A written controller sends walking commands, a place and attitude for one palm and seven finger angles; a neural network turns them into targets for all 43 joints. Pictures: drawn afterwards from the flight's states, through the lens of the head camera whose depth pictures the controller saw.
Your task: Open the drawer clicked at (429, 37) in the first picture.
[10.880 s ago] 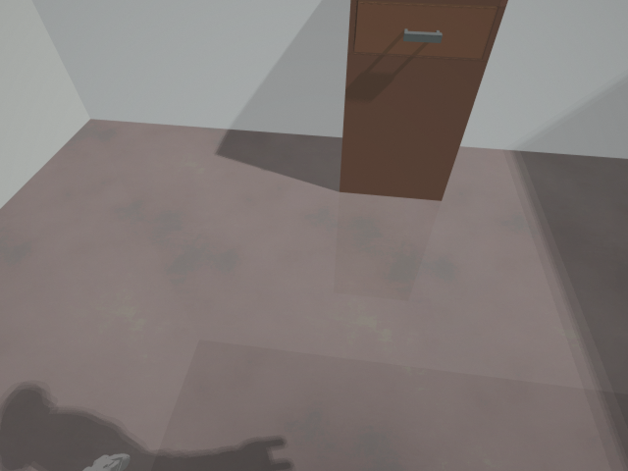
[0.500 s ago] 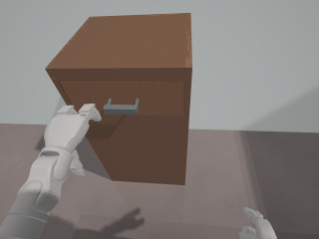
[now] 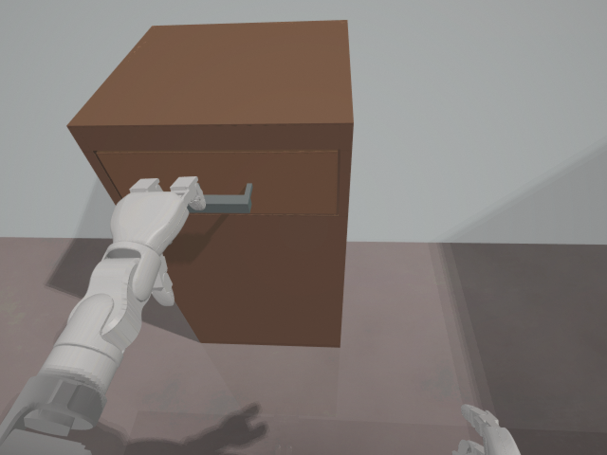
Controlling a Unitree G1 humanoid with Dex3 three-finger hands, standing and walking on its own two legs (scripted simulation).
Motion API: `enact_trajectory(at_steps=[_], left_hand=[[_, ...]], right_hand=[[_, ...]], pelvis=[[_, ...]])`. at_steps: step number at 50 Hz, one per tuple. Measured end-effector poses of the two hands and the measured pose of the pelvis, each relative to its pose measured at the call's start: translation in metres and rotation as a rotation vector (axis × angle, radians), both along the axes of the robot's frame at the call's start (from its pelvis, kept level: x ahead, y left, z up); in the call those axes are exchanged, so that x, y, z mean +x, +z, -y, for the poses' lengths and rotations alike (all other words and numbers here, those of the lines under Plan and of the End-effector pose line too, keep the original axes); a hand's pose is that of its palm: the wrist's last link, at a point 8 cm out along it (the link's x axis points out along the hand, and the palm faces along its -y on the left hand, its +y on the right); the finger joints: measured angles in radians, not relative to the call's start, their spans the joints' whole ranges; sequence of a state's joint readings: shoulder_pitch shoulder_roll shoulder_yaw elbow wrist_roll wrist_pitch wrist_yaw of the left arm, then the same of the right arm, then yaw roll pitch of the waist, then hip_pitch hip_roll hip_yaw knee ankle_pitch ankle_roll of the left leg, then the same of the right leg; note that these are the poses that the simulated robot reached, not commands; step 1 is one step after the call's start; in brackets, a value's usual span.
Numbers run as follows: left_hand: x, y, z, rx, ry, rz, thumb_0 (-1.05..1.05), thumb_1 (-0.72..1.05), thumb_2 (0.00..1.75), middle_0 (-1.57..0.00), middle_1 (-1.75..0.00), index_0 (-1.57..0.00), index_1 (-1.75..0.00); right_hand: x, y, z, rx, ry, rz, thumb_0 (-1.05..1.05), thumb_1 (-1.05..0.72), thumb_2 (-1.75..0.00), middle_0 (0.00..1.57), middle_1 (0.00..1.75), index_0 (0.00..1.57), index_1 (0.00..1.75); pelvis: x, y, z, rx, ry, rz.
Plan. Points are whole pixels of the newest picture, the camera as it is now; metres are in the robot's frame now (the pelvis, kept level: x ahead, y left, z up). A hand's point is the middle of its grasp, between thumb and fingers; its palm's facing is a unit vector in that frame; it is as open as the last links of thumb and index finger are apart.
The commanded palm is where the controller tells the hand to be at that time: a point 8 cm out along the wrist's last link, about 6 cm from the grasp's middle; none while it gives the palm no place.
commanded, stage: move the hooked fingers above the handle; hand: left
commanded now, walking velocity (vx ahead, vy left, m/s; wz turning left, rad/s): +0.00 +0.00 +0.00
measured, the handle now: (220, 196) +0.55 +0.22 +0.00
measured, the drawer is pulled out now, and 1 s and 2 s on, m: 0.00 0.00 0.00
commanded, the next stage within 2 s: lower the fingers behind the handle in 1.76 s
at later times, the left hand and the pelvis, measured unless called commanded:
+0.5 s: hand (194, 218) +0.43 +0.21 +0.07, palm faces -0.02 -0.03 -1.00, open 13.8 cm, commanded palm +0.41 +0.22 +0.13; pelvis +0.02 +0.00 -0.01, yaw -1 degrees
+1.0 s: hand (211, 200) +0.48 +0.21 +0.05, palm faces -0.02 -0.02 -1.00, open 13.8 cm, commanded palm +0.47 +0.21 +0.11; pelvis +0.02 +0.00 -0.02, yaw -1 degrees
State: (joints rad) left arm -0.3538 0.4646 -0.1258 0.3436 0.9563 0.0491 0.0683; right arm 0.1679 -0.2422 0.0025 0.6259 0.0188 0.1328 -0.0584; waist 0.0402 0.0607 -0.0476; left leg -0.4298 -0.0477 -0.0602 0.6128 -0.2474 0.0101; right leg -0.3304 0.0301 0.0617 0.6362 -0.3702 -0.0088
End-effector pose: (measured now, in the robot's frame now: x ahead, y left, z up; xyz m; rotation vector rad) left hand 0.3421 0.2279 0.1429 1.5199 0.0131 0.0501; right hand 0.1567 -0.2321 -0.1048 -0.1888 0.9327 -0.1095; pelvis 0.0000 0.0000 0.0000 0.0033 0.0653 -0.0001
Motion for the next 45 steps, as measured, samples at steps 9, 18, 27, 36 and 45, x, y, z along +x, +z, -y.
enact_trajectory(at_steps=[9,18,27,36,45], left_hand=[[0.023,-0.010,0.012,0.001,-0.038,-0.012,0.00,-0.49,0.30,-0.32,-1.20,-0.32,-1.20],[0.049,-0.014,0.012,0.020,-0.008,-0.009,0.00,-0.49,0.30,-0.32,-1.20,-0.32,-1.20],[0.070,-0.022,0.015,0.023,-0.012,-0.052,0.00,-0.49,0.30,-0.32,-1.20,-0.32,-1.20],[0.091,-0.027,0.015,0.031,-0.010,-0.041,0.00,-0.49,0.30,-0.32,-1.20,-0.32,-1.20],[0.112,-0.033,0.023,0.026,-0.016,-0.045,0.00,-0.49,0.30,-0.32,-1.20,-0.32,-1.20]], right_hand=[[-0.029,-0.013,0.016,-0.021,-0.062,-0.090,0.01,-0.91,-0.90,0.20,0.30,0.20,0.30],[-0.043,-0.019,0.024,-0.019,-0.106,-0.136,0.01,-0.91,-0.90,0.20,0.30,0.20,0.29],[-0.046,-0.021,0.029,-0.026,-0.130,-0.156,0.01,-0.91,-0.90,0.20,0.30,0.20,0.30],[-0.055,-0.025,0.035,-0.035,-0.154,-0.195,0.01,-0.91,-0.90,0.20,0.30,0.20,0.30],[-0.078,-0.030,0.036,-0.036,-0.191,-0.260,0.00,-0.91,-0.90,0.20,0.30,0.20,0.30]], pelvis=[[0.005,-0.003,-0.001,0.001,-0.007,-0.032],[0.010,-0.006,0.001,0.001,-0.012,-0.066],[0.016,-0.008,0.004,0.000,-0.013,-0.091],[0.019,-0.012,0.005,-0.004,-0.013,-0.128],[0.021,-0.015,0.003,-0.008,-0.017,-0.160]])
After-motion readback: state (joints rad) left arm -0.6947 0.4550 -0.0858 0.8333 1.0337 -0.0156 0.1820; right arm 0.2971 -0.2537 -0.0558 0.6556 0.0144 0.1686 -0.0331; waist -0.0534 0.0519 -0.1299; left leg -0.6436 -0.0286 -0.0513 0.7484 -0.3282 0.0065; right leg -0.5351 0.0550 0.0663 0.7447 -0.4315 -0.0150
